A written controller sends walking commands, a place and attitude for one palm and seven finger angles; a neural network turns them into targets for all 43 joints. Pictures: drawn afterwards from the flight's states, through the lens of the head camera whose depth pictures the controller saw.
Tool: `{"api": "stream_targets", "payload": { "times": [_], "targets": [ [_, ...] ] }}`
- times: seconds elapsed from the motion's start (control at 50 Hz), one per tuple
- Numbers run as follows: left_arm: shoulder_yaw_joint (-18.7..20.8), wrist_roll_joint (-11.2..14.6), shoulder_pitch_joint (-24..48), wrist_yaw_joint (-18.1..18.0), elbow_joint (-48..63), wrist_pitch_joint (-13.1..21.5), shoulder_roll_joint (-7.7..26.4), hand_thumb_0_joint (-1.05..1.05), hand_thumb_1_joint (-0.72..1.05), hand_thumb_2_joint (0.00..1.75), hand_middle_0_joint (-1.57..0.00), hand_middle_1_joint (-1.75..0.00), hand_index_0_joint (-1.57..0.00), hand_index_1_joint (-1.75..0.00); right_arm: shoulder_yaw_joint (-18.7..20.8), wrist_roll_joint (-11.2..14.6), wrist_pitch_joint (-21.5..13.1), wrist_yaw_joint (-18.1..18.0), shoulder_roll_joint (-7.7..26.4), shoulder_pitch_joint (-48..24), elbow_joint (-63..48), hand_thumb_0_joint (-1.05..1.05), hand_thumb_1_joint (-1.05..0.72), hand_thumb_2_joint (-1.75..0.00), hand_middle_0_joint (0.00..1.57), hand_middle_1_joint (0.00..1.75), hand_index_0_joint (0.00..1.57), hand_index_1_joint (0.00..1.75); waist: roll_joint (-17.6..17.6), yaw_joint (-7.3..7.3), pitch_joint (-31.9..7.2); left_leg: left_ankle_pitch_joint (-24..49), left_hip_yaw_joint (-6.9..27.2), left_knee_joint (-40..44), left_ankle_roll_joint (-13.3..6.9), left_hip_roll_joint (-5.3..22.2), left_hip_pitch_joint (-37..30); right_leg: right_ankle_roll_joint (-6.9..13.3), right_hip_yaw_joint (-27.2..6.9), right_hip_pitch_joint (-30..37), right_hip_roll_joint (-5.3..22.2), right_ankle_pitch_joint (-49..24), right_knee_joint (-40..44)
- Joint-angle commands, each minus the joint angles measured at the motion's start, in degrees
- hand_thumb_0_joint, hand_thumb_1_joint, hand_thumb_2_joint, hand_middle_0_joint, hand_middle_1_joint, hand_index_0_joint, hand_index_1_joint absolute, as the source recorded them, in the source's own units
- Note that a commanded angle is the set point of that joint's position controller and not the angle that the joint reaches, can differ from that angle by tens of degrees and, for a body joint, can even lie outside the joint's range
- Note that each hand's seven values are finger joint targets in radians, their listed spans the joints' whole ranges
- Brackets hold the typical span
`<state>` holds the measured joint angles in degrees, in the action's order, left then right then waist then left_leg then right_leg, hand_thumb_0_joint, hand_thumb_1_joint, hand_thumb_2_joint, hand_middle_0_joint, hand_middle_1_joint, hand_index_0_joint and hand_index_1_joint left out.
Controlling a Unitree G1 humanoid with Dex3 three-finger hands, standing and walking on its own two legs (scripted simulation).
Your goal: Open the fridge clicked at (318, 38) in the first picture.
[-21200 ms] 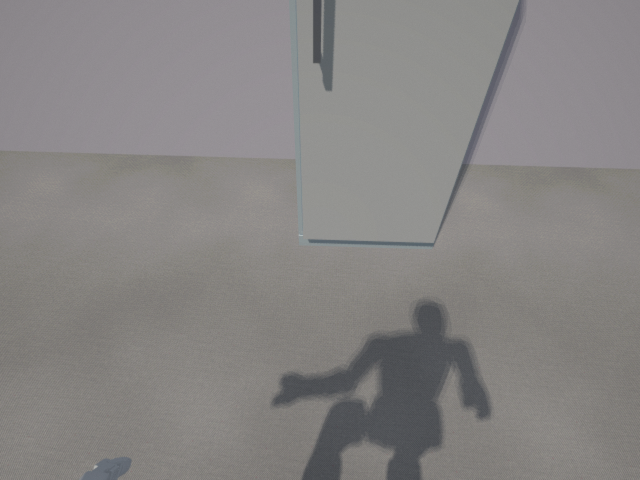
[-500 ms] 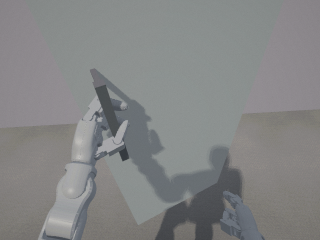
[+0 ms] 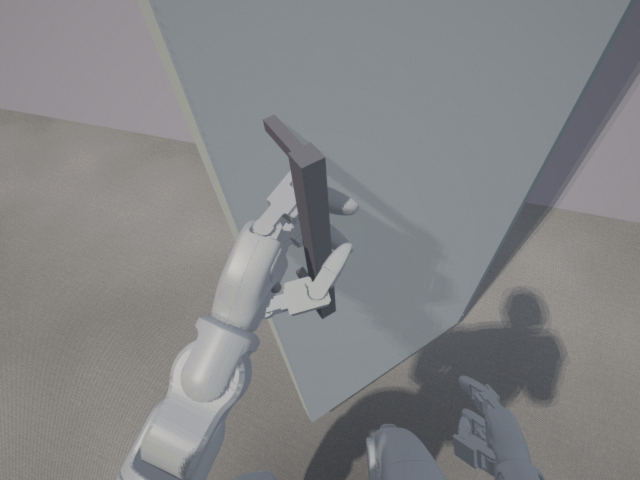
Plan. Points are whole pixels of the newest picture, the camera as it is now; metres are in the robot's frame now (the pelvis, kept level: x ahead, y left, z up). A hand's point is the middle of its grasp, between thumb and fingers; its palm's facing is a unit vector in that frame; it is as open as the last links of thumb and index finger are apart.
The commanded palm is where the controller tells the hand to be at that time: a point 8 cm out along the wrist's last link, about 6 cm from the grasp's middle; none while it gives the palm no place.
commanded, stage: walk backward, drawing the door open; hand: left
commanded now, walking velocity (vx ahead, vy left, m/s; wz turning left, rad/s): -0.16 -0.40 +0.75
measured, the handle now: (305, 236) +0.31 +0.01 +0.18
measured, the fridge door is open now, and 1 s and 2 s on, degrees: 50 89 84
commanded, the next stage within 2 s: stop walking and hold the door back in 0.82 s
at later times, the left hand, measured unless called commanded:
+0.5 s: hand (525, 409) +0.15 -0.15 +0.18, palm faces +0.03 -0.99 -0.17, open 6.4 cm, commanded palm +0.13 -0.10 +0.19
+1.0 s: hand out of the picture +0.10 -0.30 +0.18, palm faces +0.30 -0.93 -0.20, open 6.3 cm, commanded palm +0.07 -0.23 +0.16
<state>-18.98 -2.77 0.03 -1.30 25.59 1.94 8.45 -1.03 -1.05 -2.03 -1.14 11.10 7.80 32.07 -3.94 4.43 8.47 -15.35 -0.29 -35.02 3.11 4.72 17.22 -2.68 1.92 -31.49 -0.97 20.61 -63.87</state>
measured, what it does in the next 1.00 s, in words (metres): steps to the right, turning left: right foot, then left foot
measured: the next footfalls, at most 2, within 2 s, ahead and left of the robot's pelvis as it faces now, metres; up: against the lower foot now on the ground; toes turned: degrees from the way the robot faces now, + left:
right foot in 0.10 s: +0.05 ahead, -0.20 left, +0.00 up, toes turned +3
left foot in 0.28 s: +0.01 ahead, +0.03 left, +0.00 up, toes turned +18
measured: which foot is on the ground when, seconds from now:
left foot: down 0.00-0.08, up 0.10-0.26, down 0.28-0.42, up 0.44-0.72, down 0.74-0.92, up 0.94-1.00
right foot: up 0.00-0.08, down 0.10-0.26, up 0.28-0.42, down 0.44-0.74, up 0.76-0.92, down 0.94-1.00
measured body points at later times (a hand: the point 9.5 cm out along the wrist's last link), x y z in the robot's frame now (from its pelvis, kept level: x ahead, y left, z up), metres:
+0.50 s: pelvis -0.10 -0.23 -0.01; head -0.04 -0.24 +0.43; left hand +0.15 -0.09 +0.19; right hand +0.17 -0.36 -0.11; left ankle -0.09 -0.03 -0.68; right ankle -0.01 -0.31 -0.73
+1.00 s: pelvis -0.12 -0.46 -0.01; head -0.05 -0.45 +0.44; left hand +0.08 -0.25 +0.19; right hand +0.17 -0.49 -0.12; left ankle -0.22 -0.30 -0.68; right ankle +0.02 -0.51 -0.73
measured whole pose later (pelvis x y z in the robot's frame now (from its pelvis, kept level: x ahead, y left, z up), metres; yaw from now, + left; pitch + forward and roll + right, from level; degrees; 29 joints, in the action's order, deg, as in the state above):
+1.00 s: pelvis -0.12 -0.46 -0.01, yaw +42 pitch -2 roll +1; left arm -22.1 -2.8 9.1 -0.5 18.9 4.3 4.2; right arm 0.8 0.9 -2.5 0.6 12.3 2.7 36.6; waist -5.0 0.8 10.1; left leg -28.7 4.8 -57.4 1.3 3.8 28.4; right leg -0.2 1.1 -22.7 2.7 13.6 -38.5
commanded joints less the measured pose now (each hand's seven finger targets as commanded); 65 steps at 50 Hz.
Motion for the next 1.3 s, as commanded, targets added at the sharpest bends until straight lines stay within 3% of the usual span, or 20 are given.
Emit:
{"api": "stream_targets", "payload": {
  "times": [0.0,0.08,0.2,0.22,0.24,0.28,0.36,0.4,0.42,0.5,0.64,0.68,0.72,0.74,0.86,0.92,0.98,1.22,1.26,1.28],
  "targets": [
    [1.17,0.74,11.16,-1.87,15.35,6.62,-6.17,0.0,0.9,0.9,-0.45,-1.4,-0.45,-1.4,3.57,1.71,-5.08,0.99,7.7,-10.42,-7.91,0.0,-0.9,-0.9,0.2,0.3,0.2,0.3,-2.73,-4.4,-16.58,11.6,9.79,10.67,-6.88,11.57,3.8,-0.02,-2.65,19.91,2.12,0.03,25.02],
    [5.99,-0.46,13.34,-2.77,19.88,6.58,0.53,0.0,0.9,0.9,-0.45,-1.4,-0.45,-1.4,3.51,3.66,-6.53,1.0,2.64,-9.34,-6.83,0.0,-0.9,-0.9,0.2,0.3,0.2,0.3,24.31,-6.1,-26.38,-21.49,-1.53,-22.53,-2.42,-5.9,10.44,10.06,-9.37,27.32,18.17,-23.45,42.16],
    [-0.43,0.17,13.6,-0.49,18.29,7.32,-5.96,0.0,0.9,0.9,-0.45,-1.4,-0.45,-1.4,3.03,1.74,-6.16,-0.88,2.6,-7.91,-6.68,0.0,-0.9,-0.9,0.2,0.3,0.2,0.3,13.06,-0.81,-19.81,-5.43,-4.96,-2.48,-1.97,-2.1,-0.95,8.87,5.04,16.33,12.67,-30.41,23.64],
    [-1.9,0.61,15.5,-0.11,18.01,7.48,-6.55,0.0,0.9,0.9,-0.45,-1.4,-0.45,-1.4,3.2,1.41,-5.83,-0.75,4.08,-6.82,-6.89,0.0,-0.9,-0.9,0.2,0.3,0.2,0.3,6.36,0.5,-19.26,7.47,2.19,7.74,-3.96,2.74,-10.3,5.77,4.98,4.92,9.93,-19.39,13.52],
    [-2.46,0.61,16.45,0.25,16.71,7.9,-7.41,0.0,0.9,0.9,-0.45,-1.4,-0.45,-1.4,4.42,0.45,-5.82,-0.35,8.34,-7.9,-8.23,0.0,-0.9,-0.9,0.2,0.3,0.2,0.3,-10.21,-0.8,-18.58,29.99,29.18,15.48,-10.25,19.97,-16.46,1.18,3.24,-8.4,2.47,6.67,0.51],
    [0.05,-1.62,14.35,-0.47,10.03,7.29,-4.37,0.0,0.9,0.9,-0.45,-1.4,-0.45,-1.4,4.46,0.17,-4.07,0.28,9.95,-8.9,-8.15,0.0,-0.9,-0.9,0.2,0.3,0.2,0.3,1.79,-1.34,-19.36,20.99,42.37,19.83,-17.37,28.36,-8.32,-0.81,-8.67,-1.7,4.63,4.6,-9.72],
    [0.47,1.22,15.15,-2.08,15.66,6.76,-5.73,0.0,0.9,0.9,-0.45,-1.4,-0.45,-1.4,3.06,1.02,-3.91,1.67,6.47,-16.87,-7.89,0.0,-0.9,-0.9,0.2,0.3,0.2,0.3,-7.77,-5.36,-17.18,-7.75,12.82,14.8,-7.21,12.24,17.01,2.15,-7.03,27.39,3.65,4.64,23.59],
    [0.56,0.07,15.45,-2.8,15.71,5.57,-5.03,0.0,0.9,0.9,-0.45,-1.4,-0.45,-1.4,3.88,2.62,-3.85,1.58,3.49,-12.49,-6.99,0.0,-0.9,-0.9,0.2,0.3,0.2,0.3,13.66,-5.32,-22.22,-16.52,-3.38,-9.49,0.0,-3.82,12.57,7.22,-8.57,27.34,9.47,5.96,47.42],
    [3.59,-0.46,18.4,-3.25,19.29,4.98,-1.25,0.0,0.9,0.9,-0.45,-1.4,-0.45,-1.4,4.28,3.24,-4.28,1.24,2.48,-12.8,-7.39,0.0,-0.9,-0.9,0.2,0.3,0.2,0.3,27.48,-6.53,-23.4,-21.26,-2.67,-33.15,0.51,-7.49,13.83,15.74,-25.24,18.2,21.27,10.43,52.3],
    [1.6,-0.82,18.16,-1.66,19.63,5.93,-2.52,0.0,0.9,0.9,-0.45,-1.4,-0.45,-1.4,4.12,1.53,-4.7,0.49,2.2,-10.39,-6.74,0.0,-0.9,-0.9,0.2,0.3,0.2,0.3,16.32,-3.31,-21.25,-17.0,-4.11,-35.62,-0.86,-3.01,13.94,12.06,-2.87,24.88,16.09,-22.71,39.67],
    [-1.77,-1.08,18.52,-0.35,17.13,7.6,-5.66,0.0,0.9,0.9,-0.45,-1.4,-0.45,-1.4,2.63,1.12,-5.2,0.27,2.76,-7.17,-8.19,0.0,-0.9,-0.9,0.2,0.3,0.2,0.3,17.14,-2.91,-22.59,-14.34,-7.25,-2.54,-2.24,-3.41,1.22,11.68,0.04,27.37,13.95,-26.16,39.05],
    [-3.0,-0.86,19.74,-0.34,15.55,7.74,-5.6,0.0,0.9,0.9,-0.45,-1.4,-0.45,-1.4,3.18,1.5,-5.04,0.62,4.29,-5.01,-7.82,0.0,-0.9,-0.9,0.2,0.3,0.2,0.3,11.75,-0.9,-22.6,-4.44,-3.32,8.5,-3.75,0.9,-9.47,7.79,2.29,18.56,12.12,-23.5,30.62],
    [-4.52,-1.18,21.97,0.14,13.97,8.27,-7.61,0.0,0.9,0.9,-0.45,-1.4,-0.45,-1.4,4.83,0.31,-4.76,0.72,8.49,-7.13,-10.34,0.0,-0.9,-0.9,0.2,0.3,0.2,0.3,-10.95,-0.28,-20.56,32.47,29.91,15.37,-13.49,25.06,-19.89,1.25,1.74,-3.76,4.0,0.23,8.19],
    [-2.67,-2.9,21.54,0.43,10.49,8.52,-6.06,0.0,0.9,0.9,-0.45,-1.4,-0.45,-1.4,4.74,-0.43,-4.32,0.79,8.61,-7.69,-9.83,0.0,-0.9,-0.9,0.2,0.3,0.2,0.3,-4.68,-0.55,-19.06,37.05,36.29,15.63,-16.88,30.39,-17.62,0.69,-6.04,-5.5,5.01,2.68,-0.46],
    [-1.15,-0.27,19.69,-0.17,10.84,7.9,-8.08,0.0,0.9,0.9,-0.45,-1.4,-0.45,-1.4,4.1,2.93,-5.24,2.9,6.73,-12.21,-7.21,0.0,-0.9,-0.9,0.2,0.3,0.2,0.3,-1.03,-5.46,-22.13,5.39,6.29,5.11,-4.15,9.53,3.43,2.5,-3.84,28.71,4.45,-6.79,35.03],
    [2.34,-0.92,21.13,-1.63,5.4,5.91,-3.21,0.0,0.9,0.9,-0.45,-1.4,-0.45,-1.4,3.93,3.62,-4.83,1.94,3.05,-9.76,-6.46,0.0,-0.9,-0.9,0.2,0.3,0.2,0.3,29.37,-6.31,-26.5,-21.36,0.84,-32.52,-3.19,-5.5,9.13,11.86,-18.47,23.27,20.0,-9.87,45.37],
    [1.02,0.64,26.38,-0.91,0.19,4.33,-5.53,0.0,0.9,0.9,-0.45,-1.4,-0.45,-1.4,4.33,1.5,-1.85,-0.62,4.17,-9.27,-2.75,0.0,-0.9,-0.9,0.2,0.3,0.2,0.3,16.61,-4.65,-24.61,-12.68,2.44,-39.58,-1.67,-4.49,13.4,9.03,-13.71,25.87,18.85,-12.59,43.27],
    [11.75,4.26,52.35,-3.17,-32.75,3.65,-0.35,0.0,0.9,0.9,-0.45,-1.4,-0.45,-1.4,2.89,0.94,4.58,-2.12,5.64,-3.99,0.34,0.0,-0.9,-0.9,0.2,0.3,0.2,0.3,21.96,-3.78,-21.33,-17.75,-8.97,0.84,-5.35,-9.68,-10.03,1.12,-6.24,14.59,14.63,12.2,55.45],
    [12.48,5.27,56.79,-2.55,-38.23,4.58,0.61,0.0,0.9,0.9,-0.45,-1.4,-0.45,-1.4,1.71,1.17,4.25,-2.1,6.94,-2.07,1.63,0.0,-0.9,-0.9,0.2,0.3,0.2,0.3,5.62,-1.53,-20.03,-18.25,-7.05,22.84,-9.86,-5.89,-17.87,-3.97,5.34,9.64,3.83,4.57,32.98],
    [13.03,6.27,61.01,-2.75,-39.11,5.42,0.75,0.0,0.9,0.9,-0.45,-1.4,-0.45,-1.4,1.74,0.84,3.76,-2.32,8.74,-6.48,-0.76,0.0,-0.9,-0.9,0.2,0.3,0.2,0.3,-18.41,-3.3,-15.43,-19.43,10.79,27.06,-14.8,8.22,-11.37,-2.77,8.83,3.48,-2.06,2.65,6.47]
  ]
}}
